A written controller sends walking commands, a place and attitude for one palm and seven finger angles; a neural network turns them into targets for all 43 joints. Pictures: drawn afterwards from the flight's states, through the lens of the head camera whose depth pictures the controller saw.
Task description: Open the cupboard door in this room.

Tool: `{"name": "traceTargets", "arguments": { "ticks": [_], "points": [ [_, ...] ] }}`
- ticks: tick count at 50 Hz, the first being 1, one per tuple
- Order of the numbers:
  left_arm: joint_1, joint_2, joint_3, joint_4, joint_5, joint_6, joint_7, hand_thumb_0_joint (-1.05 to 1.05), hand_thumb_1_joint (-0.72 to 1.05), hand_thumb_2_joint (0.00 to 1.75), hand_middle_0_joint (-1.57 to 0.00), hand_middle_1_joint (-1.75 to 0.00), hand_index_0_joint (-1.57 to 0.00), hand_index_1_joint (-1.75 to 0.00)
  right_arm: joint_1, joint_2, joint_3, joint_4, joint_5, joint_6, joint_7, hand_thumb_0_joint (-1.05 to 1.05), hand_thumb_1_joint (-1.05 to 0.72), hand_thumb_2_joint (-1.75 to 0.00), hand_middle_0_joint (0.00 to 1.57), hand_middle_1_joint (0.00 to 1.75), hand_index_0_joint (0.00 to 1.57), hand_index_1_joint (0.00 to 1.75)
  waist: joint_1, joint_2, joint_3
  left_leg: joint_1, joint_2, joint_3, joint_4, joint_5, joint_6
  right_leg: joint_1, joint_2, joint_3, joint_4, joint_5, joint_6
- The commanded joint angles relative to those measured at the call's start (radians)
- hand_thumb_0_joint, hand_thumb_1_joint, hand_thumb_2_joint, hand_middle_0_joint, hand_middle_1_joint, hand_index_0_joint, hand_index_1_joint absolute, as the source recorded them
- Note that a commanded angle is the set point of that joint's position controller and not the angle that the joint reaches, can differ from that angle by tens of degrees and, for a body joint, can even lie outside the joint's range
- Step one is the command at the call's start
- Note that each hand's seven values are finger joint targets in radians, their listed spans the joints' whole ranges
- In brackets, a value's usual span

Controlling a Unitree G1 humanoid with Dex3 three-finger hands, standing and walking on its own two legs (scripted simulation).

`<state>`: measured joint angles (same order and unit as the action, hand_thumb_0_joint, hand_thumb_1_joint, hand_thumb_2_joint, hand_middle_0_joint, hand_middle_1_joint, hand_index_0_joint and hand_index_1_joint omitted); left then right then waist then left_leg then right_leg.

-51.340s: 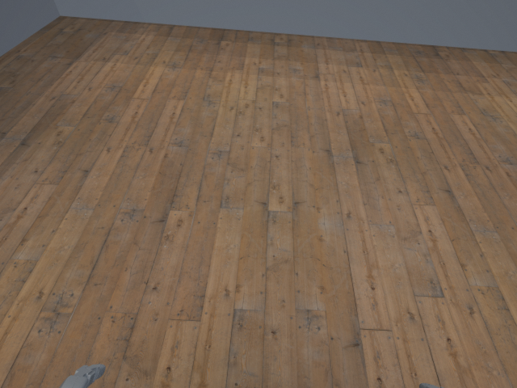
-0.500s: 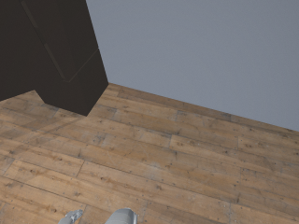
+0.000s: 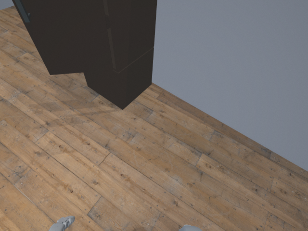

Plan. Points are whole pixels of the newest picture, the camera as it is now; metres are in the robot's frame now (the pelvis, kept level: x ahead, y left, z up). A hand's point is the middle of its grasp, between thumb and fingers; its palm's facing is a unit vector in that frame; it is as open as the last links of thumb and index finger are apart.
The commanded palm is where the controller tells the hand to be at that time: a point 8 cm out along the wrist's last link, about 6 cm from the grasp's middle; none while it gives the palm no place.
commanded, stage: turn to face it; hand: left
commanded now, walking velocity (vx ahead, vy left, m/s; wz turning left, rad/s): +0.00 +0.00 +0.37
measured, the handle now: (21, 2) +0.93 +0.62 +0.08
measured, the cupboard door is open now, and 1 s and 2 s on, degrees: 48 48 48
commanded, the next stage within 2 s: take the last steps up to it in 0.26 s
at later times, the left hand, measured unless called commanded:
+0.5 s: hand out of the picture -0.01 +0.19 -0.19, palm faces +0.23 -0.96 -0.18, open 7.4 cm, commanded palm none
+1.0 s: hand out of the picture +0.06 +0.19 -0.16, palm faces +0.36 -0.92 -0.18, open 7.4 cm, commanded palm none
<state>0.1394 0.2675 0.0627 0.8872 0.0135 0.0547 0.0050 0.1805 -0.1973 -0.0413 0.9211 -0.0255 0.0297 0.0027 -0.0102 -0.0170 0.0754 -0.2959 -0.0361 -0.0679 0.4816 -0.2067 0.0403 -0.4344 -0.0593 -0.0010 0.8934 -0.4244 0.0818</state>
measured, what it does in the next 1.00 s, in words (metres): walks ahead, turning left: right foot, then left foot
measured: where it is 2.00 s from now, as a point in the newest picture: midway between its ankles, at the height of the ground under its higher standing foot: (114, 185)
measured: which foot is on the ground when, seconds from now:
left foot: down 0.00-0.12, up 0.14-0.42, down 0.44-0.78, up 0.80-1.00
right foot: up 0.00-0.10, down 0.12-0.44, up 0.46-0.76, down 0.78-1.00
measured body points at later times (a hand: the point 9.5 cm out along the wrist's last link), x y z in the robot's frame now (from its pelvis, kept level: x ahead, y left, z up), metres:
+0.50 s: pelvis +0.01 +0.00 -0.01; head +0.04 +0.03 +0.43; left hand -0.02 +0.24 -0.18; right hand +0.15 -0.24 -0.14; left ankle +0.00 +0.10 -0.74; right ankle +0.00 -0.15 -0.72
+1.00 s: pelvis +0.11 +0.03 +0.01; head +0.14 +0.03 +0.46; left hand +0.04 +0.24 -0.15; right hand +0.22 -0.20 -0.15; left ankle +0.09 +0.18 -0.67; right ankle +0.12 -0.11 -0.74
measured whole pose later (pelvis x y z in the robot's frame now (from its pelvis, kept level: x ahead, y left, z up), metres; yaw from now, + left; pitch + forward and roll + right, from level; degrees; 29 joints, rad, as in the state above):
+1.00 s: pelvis +0.11 +0.03 +0.01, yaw +18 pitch +1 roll +1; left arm 0.33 0.15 0.04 1.04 0.02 -0.06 -0.01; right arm 0.24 -0.21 -0.06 1.03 -0.02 0.03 0.04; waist 0.01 -0.01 0.03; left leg -0.52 0.07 0.05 0.96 -0.22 -0.05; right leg -0.12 -0.11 -0.14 0.36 -0.24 0.03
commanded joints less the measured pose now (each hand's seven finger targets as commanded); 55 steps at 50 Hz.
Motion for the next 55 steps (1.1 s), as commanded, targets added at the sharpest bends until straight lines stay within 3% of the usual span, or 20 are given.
{"name": "traceTargets", "arguments": {
  "ticks": [1, 4, 6, 7, 8, 11, 16, 20, 22, 23, 30, 36, 37, 38, 39, 40, 43, 46, 52, 55],
  "points": [
    [0.033, 0.043, 0.01, -0.066, -0.003, -0.026, 0.011, 0.0, 0.9, 0.9, -0.2, -0.3, -0.2, -0.3, 0.014, -0.222, -0.065, -0.058, -0.003, -0.007, -0.016, 0.0, -0.9, -0.9, 0.2, 0.3, 0.2, 0.3, -0.005, 0.185, -0.128, 0.064, 0.235, -0.271, -0.116, 0.258, 0.117, 0.113, 0.041, -0.025, -0.179, 0.019, -0.014],
    [0.122, 0.072, 0.021, -0.04, -0.005, -0.045, 0.019, 0.0, 0.9, 0.9, -0.2, -0.3, -0.2, -0.3, -0.02, -0.186, -0.061, -0.066, 0.01, -0.005, -0.01, 0.0, -0.9, -0.9, 0.2, 0.3, 0.2, 0.3, 0.045, 0.118, -0.143, -0.075, 0.158, -0.238, -0.02, 0.174, 0.047, 0.362, 0.018, -0.004, -0.48, 0.209, -0.031],
    [0.141, 0.199, 0.045, -0.042, 0.016, -0.059, 0.028, 0.0, 0.9, 0.9, -0.2, -0.3, -0.2, -0.3, -0.026, -0.105, -0.048, -0.095, 0.019, -0.006, -0.002, 0.0, -0.9, -0.9, 0.2, 0.3, 0.2, 0.3, 0.06, -0.271, -0.109, -0.284, -0.05, 0.028, 0.348, -0.324, -0.073, 0.407, -0.373, 0.376, -0.645, 0.243, -0.199],
    [0.127, 0.192, 0.036, -0.053, 0.012, -0.058, 0.029, 0.0, 0.9, 0.9, -0.2, -0.3, -0.2, -0.3, -0.034, -0.139, -0.055, -0.09, 0.012, 0.001, 0.002, 0.0, -0.9, -0.9, 0.2, 0.3, 0.2, 0.3, 0.058, -0.198, -0.09, -0.256, -0.003, 0.001, 0.54, -0.39, -0.064, 0.288, -0.422, 0.361, -0.645, 0.274, -0.266],
    [0.065, 0.148, 0.032, -0.066, 0.012, -0.056, 0.033, 0.0, 0.9, 0.9, -0.2, -0.3, -0.2, -0.3, -0.01, -0.126, -0.059, -0.081, 0.01, 0.007, 0.005, 0.0, -0.9, -0.9, 0.2, 0.3, 0.2, 0.3, 0.018, -0.136, -0.073, -0.242, 0.016, -0.004, 0.609, -0.336, -0.065, 0.251, -0.37, 0.274, -0.634, 0.273, -0.268],
    [0.038, 0.102, 0.016, -0.058, 0.008, -0.064, 0.026, 0.0, 0.9, 0.9, -0.2, -0.3, -0.2, -0.3, -0.005, -0.108, -0.051, -0.044, 0.012, 0.021, 0.012, 0.0, -0.9, -0.9, 0.2, 0.3, 0.2, 0.3, -0.002, -0.219, -0.056, -0.243, 0.041, 0.043, 0.645, -0.25, -0.088, 0.28, -0.247, 0.083, -0.573, 0.519, -0.214],
    [0.139, 0.133, 0.028, -0.009, 0.018, -0.066, 0.025, 0.0, 0.9, 0.9, -0.2, -0.3, -0.2, -0.3, -0.075, -0.065, -0.028, -0.043, 0.019, 0.004, 0.013, 0.0, -0.9, -0.9, 0.2, 0.3, 0.2, 0.3, 0.051, -0.177, -0.087, -0.137, 0.028, 0.127, 0.312, -0.279, -0.094, 0.371, -0.258, 0.043, -0.498, 0.694, -0.211],
    [0.133, 0.129, 0.031, 0.015, 0.0, -0.061, 0.014, 0.0, 0.9, 0.9, -0.2, -0.3, -0.2, -0.3, 0.034, -0.093, -0.022, 0.002, 0.014, -0.021, 0.005, 0.0, -0.9, -0.9, 0.2, 0.3, 0.2, 0.3, -0.003, -0.103, -0.127, 0.152, 0.025, 0.127, -0.055, -0.005, -0.066, 0.24, -0.213, -0.015, -0.374, 0.457, -0.111],
    [0.105, 0.033, 0.014, -0.032, -0.007, -0.049, -0.002, 0.0, 0.9, 0.9, -0.2, -0.3, -0.2, -0.3, 0.131, -0.261, -0.062, 0.008, -0.007, -0.028, -0.005, 0.0, -0.9, -0.9, 0.2, 0.3, 0.2, 0.3, -0.051, 0.327, -0.147, 0.309, 0.367, -0.333, -0.194, -0.006, 0.119, -0.097, -0.018, -0.164, -0.038, -0.199, -0.015],
    [0.015, 0.042, 0.008, -0.059, 0.006, -0.045, -0.003, 0.0, 0.9, 0.9, -0.2, -0.3, -0.2, -0.3, 0.177, -0.276, -0.064, 0.022, -0.009, -0.021, -0.011, 0.0, -0.9, -0.9, 0.2, 0.3, 0.2, 0.3, -0.084, 0.278, -0.103, 0.265, 0.417, -0.379, -0.227, -0.099, 0.197, -0.164, -0.023, -0.084, 0.125, -0.228, -0.036],
    [0.03, 0.007, 0.008, 0.01, 0.01, -0.06, -0.032, 0.0, 0.9, 0.9, -0.2, -0.3, -0.2, -0.3, 0.11, -0.166, -0.026, 0.024, -0.001, -0.064, -0.025, 0.0, -0.9, -0.9, 0.2, 0.3, 0.2, 0.3, -0.009, 0.152, -0.064, 0.167, 0.249, -0.161, -0.246, -0.028, 0.153, -0.103, -0.037, -0.056, 0.067, 0.018, -0.056],
    [0.138, 0.002, 0.012, 0.05, 0.01, -0.075, -0.03, 0.0, 0.9, 0.9, -0.2, -0.3, -0.2, -0.3, 0.084, -0.161, -0.027, 0.045, 0.003, -0.052, -0.014, 0.0, -0.9, -0.9, 0.2, 0.3, 0.2, 0.3, 0.053, 0.097, -0.046, -0.025, 0.191, -0.103, -0.156, -0.165, 0.12, 0.264, 0.022, -0.125, -0.316, 0.111, -0.051],
    [0.207, 0.023, 0.023, 0.072, 0.013, -0.082, -0.025, 0.0, 0.9, 0.9, -0.2, -0.3, -0.2, -0.3, 0.069, -0.143, -0.025, 0.042, 0.009, -0.052, -0.012, 0.0, -0.9, -0.9, 0.2, 0.3, 0.2, 0.3, 0.091, 0.035, -0.047, -0.132, 0.136, -0.062, -0.05, -0.216, 0.083, 0.413, 0.001, -0.091, -0.415, 0.122, -0.059],
    [0.301, 0.1, 0.04, 0.097, 0.024, -0.094, -0.015, 0.0, 0.9, 0.9, -0.2, -0.3, -0.2, -0.3, 0.06, -0.093, -0.017, 0.03, 0.021, -0.057, -0.003, 0.0, -0.9, -0.9, 0.2, 0.3, 0.2, 0.3, 0.136, -0.149, -0.073, -0.301, 0.027, 0.056, 0.174, -0.291, 0.021, 0.573, -0.184, 0.138, -0.558, -0.051, -0.109],
    [0.372, 0.191, 0.059, 0.108, 0.022, -0.097, -0.004, 0.0, 0.9, 0.9, -0.2, -0.3, -0.2, -0.3, 0.023, -0.073, -0.015, -0.012, 0.014, -0.054, 0.003, 0.0, -0.9, -0.9, 0.2, 0.3, 0.2, 0.3, 0.164, -0.347, -0.044, -0.445, -0.021, 0.099, 0.455, -0.422, -0.023, 0.58, -0.454, 0.524, -0.738, -0.175, -0.223],
    [0.346, 0.176, 0.052, 0.099, 0.009, -0.095, 0.004, 0.0, 0.9, 0.9, -0.2, -0.3, -0.2, -0.3, -0.017, -0.127, -0.028, -0.018, -0.002, -0.046, 0.009, 0.0, -0.9, -0.9, 0.2, 0.3, 0.2, 0.3, 0.139, -0.205, 0.036, -0.458, 0.052, 0.009, 0.606, -0.346, -0.028, 0.429, -0.484, 0.553, -0.801, -0.3, -0.263],
    [0.178, 0.073, 0.026, 0.073, 0.01, -0.11, 0.01, 0.0, 0.9, 0.9, -0.2, -0.3, -0.2, -0.3, 0.026, -0.086, -0.036, 0.028, -0.003, -0.028, 0.026, 0.0, -0.9, -0.9, 0.2, 0.3, 0.2, 0.3, 0.033, -0.205, 0.06, -0.371, 0.129, 0.013, 0.674, -0.105, -0.053, 0.243, -0.351, 0.27, -0.785, -0.151, -0.195],
    [0.197, 0.038, 0.016, 0.09, 0.007, -0.131, 0.004, 0.0, 0.9, 0.9, -0.2, -0.3, -0.2, -0.3, 0.037, -0.046, -0.025, 0.043, -0.002, -0.022, 0.039, 0.0, -0.9, -0.9, 0.2, 0.3, 0.2, 0.3, 0.021, -0.144, 0.038, -0.312, 0.133, 0.084, 0.564, 0.003, -0.084, 0.241, -0.278, 0.044, -0.77, 0.135, -0.161],
    [0.277, 0.082, 0.024, 0.16, 0.015, -0.135, 0.0, 0.0, 0.9, 0.9, -0.2, -0.3, -0.2, -0.3, -0.052, -0.009, -0.012, 0.009, 0.005, -0.048, 0.053, 0.0, -0.9, -0.9, 0.2, 0.3, 0.2, 0.3, 0.065, -0.123, -0.024, -0.225, 0.1, 0.175, 0.199, 0.009, -0.089, 0.365, -0.273, -0.054, -0.689, 0.326, -0.167],
    [0.25, 0.086, 0.03, 0.169, 0.018, -0.122, 0.001, 0.0, 0.9, 0.9, -0.2, -0.3, -0.2, -0.3, 0.001, -0.024, -0.012, 0.017, 0.005, -0.067, 0.047, 0.0, -0.9, -0.9, 0.2, 0.3, 0.2, 0.3, 0.035, -0.165, -0.037, -0.036, 0.067, 0.206, 0.048, -0.001, -0.065, 0.304, -0.264, -0.077, -0.599, 0.319, -0.143]
  ]
}}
